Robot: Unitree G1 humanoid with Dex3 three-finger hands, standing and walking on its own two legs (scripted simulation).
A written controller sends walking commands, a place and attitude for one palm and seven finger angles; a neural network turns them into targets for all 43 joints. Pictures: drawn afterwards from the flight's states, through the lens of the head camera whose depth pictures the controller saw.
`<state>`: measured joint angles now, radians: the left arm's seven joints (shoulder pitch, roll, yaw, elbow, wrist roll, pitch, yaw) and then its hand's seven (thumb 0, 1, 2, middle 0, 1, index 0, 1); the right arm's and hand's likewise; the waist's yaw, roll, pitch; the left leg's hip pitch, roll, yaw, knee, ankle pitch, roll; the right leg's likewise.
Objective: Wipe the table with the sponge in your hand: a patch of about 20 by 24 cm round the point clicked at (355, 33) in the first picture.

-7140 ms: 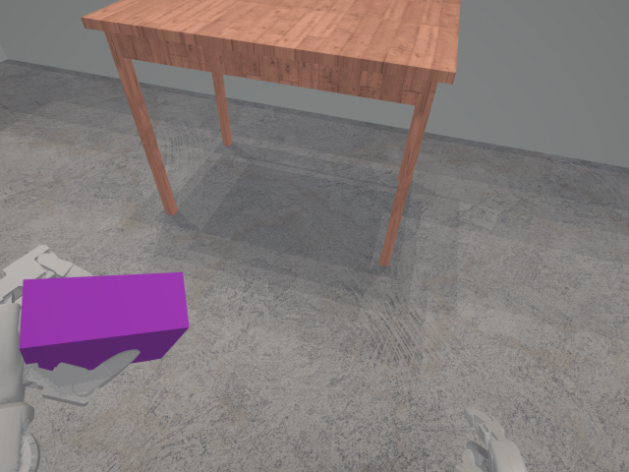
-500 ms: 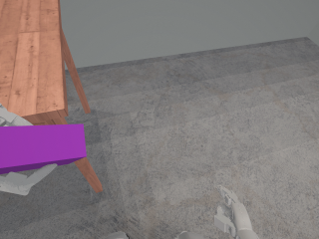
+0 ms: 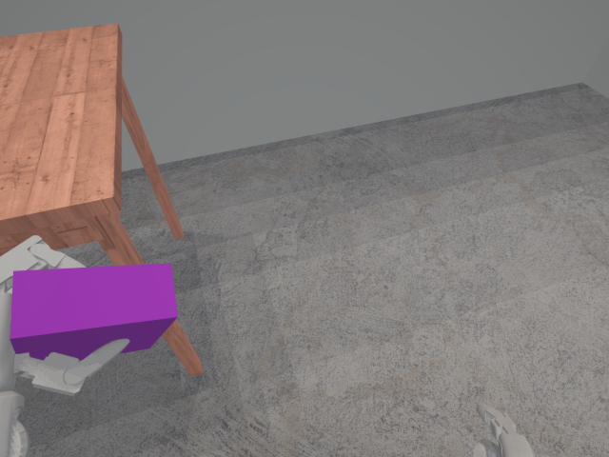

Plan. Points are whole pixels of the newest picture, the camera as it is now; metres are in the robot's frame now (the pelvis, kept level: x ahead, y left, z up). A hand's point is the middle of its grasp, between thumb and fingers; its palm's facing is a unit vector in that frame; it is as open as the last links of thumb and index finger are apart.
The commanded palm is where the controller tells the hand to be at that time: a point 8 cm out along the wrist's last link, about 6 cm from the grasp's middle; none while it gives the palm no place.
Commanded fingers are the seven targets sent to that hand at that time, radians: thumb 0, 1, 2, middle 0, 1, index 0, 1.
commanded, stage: come to a stop and stand still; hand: left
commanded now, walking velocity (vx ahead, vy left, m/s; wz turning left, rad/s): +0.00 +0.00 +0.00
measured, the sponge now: (117, 315) +0.23 +0.20 +0.14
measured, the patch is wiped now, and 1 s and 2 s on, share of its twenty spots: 0.00 0.00 0.00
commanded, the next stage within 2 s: look again from close up in 0.88 s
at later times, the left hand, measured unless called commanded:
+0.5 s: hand (47, 381) +0.16 +0.23 +0.15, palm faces +0.38 -0.83 -0.42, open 9.4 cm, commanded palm +0.10 +0.28 +0.17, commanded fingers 0.00 0.10 1.30 -1.20 -1.60 -1.20 -1.60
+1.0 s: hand (7, 388) +0.15 +0.26 +0.16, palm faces +0.39 -0.81 -0.44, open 9.4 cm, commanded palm +0.09 +0.30 +0.17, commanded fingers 0.00 0.10 1.30 -1.20 -1.60 -1.20 -1.60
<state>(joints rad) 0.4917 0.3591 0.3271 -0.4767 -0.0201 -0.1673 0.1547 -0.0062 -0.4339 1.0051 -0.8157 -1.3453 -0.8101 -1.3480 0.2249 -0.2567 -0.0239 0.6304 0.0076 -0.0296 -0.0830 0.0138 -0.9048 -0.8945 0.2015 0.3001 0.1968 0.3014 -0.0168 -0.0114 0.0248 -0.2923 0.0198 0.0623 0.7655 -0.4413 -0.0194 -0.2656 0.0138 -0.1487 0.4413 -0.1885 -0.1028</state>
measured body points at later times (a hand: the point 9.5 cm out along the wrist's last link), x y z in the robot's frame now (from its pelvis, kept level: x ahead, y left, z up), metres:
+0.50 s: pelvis -0.06 +0.00 -0.01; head -0.05 +0.00 +0.44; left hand +0.13 +0.27 +0.18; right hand +0.09 -0.22 -0.11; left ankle -0.07 +0.12 -0.73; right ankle +0.04 -0.05 -0.74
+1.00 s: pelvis -0.07 +0.02 -0.01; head -0.06 +0.02 +0.44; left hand +0.13 +0.30 +0.18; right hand +0.09 -0.21 -0.10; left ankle -0.07 +0.13 -0.74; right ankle +0.04 -0.05 -0.74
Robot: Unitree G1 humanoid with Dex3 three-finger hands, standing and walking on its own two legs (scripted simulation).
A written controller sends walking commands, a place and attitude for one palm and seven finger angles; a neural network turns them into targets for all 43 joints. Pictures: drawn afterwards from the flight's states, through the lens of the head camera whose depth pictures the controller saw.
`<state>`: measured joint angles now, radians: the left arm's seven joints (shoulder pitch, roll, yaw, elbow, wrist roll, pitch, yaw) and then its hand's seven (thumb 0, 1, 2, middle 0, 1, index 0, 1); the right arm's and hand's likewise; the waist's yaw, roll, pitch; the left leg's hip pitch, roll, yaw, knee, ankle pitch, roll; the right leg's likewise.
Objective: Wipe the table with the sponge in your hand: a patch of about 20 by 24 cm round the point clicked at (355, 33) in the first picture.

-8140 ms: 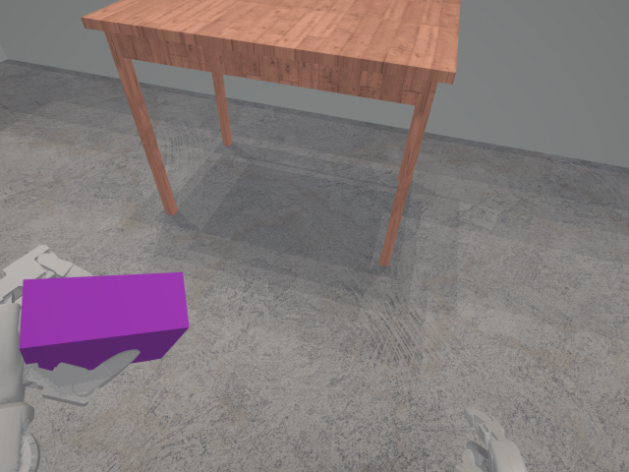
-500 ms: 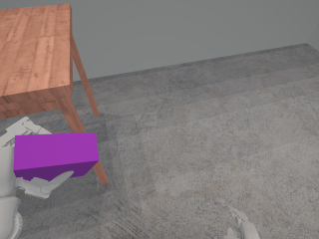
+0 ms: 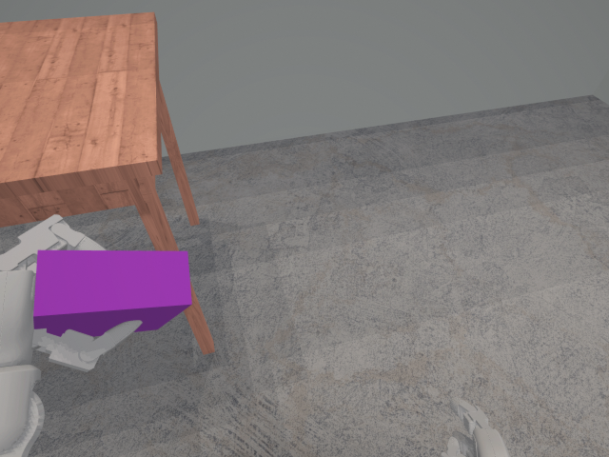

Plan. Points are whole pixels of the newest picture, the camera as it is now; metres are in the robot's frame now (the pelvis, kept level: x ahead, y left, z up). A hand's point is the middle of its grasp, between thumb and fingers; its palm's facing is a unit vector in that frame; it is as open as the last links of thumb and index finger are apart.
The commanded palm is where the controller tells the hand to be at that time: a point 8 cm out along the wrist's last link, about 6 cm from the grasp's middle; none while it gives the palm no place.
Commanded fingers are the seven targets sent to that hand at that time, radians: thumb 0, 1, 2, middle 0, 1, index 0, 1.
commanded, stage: look again from close up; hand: left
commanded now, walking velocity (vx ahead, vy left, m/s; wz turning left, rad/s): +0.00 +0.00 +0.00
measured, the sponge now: (131, 296) +0.24 +0.20 +0.14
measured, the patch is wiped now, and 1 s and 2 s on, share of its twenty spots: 0.00 0.00 0.00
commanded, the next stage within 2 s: shuffle to correct the standing spot in 0.26 s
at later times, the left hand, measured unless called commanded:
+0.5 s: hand (23, 254) +0.26 +0.31 +0.18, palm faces +0.47 -0.83 -0.30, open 9.4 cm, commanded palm +0.20 +0.33 +0.18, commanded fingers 0.00 0.10 1.30 -1.20 -1.60 -1.20 -1.60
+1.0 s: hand (21, 213) +0.32 +0.35 +0.17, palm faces +0.37 -0.86 -0.35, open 9.4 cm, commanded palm +0.27 +0.38 +0.18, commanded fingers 0.00 0.10 1.30 -1.20 -1.60 -1.20 -1.60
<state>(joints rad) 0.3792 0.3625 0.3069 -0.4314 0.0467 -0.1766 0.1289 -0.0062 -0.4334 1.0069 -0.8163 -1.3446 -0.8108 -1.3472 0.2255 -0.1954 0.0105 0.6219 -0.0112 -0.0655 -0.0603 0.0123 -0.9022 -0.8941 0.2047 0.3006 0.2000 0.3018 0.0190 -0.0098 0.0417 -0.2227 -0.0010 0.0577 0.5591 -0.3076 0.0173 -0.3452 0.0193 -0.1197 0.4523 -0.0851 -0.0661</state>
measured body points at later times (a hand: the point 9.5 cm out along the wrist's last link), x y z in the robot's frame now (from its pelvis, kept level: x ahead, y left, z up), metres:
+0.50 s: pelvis +0.04 +0.04 +0.00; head +0.05 +0.06 +0.45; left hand +0.23 +0.35 +0.19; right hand +0.21 -0.16 -0.07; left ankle +0.00 +0.11 -0.73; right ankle +0.11 -0.07 -0.73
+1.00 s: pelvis +0.08 +0.12 -0.03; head +0.11 +0.15 +0.42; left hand +0.29 +0.40 +0.19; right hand +0.25 -0.12 -0.09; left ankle +0.11 +0.25 -0.73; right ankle +0.09 -0.03 -0.69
